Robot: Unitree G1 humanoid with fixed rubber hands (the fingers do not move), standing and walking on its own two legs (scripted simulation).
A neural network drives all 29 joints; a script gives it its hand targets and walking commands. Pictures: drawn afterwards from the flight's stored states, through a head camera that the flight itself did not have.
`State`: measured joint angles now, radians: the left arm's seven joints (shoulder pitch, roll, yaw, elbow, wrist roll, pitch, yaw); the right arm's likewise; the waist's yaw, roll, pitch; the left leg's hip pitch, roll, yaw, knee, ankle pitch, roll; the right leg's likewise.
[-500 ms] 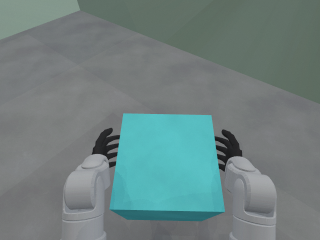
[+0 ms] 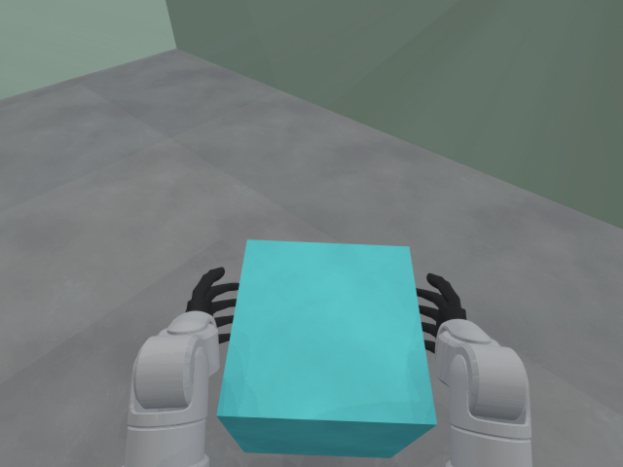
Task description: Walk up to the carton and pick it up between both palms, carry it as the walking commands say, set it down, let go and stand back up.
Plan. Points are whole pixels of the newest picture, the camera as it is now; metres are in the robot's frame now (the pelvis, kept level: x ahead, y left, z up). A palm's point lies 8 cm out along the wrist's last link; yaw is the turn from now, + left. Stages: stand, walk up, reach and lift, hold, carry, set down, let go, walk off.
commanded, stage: carry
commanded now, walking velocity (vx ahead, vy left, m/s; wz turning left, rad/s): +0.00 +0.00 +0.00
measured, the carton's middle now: (322, 354) +0.27 +0.00 +0.01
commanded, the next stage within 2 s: none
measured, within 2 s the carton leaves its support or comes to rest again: neither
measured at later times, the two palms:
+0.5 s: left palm (167, 368) +0.22 +0.17 +0.08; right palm (432, 359) +0.23 -0.12 +0.09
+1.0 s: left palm (190, 339) +0.26 +0.15 +0.08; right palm (440, 339) +0.26 -0.14 +0.08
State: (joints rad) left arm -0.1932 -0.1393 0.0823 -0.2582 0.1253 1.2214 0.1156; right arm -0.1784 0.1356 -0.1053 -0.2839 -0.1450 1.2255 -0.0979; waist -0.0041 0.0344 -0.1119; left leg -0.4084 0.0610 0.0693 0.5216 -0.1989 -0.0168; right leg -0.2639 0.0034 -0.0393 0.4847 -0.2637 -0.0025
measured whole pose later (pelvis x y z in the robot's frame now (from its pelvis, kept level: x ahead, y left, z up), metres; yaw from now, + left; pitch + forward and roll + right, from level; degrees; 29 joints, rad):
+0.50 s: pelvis -0.04 +0.01 +0.00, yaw +1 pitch +2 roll -1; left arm -0.19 -0.14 0.10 -0.27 0.14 1.23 0.11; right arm -0.21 0.14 -0.10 -0.25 -0.13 1.23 -0.11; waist 0.01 0.01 -0.11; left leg -0.44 0.06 0.11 0.48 -0.08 0.02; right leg -0.33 -0.04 -0.07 0.53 -0.24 0.02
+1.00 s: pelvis -0.01 +0.01 +0.00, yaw +0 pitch +3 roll -1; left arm -0.19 -0.14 0.09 -0.27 0.14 1.21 0.11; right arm -0.20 0.14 -0.11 -0.26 -0.14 1.21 -0.10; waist 0.00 0.01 -0.10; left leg -0.42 0.07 0.13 0.51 -0.14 0.01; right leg -0.31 -0.04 -0.06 0.55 -0.29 0.02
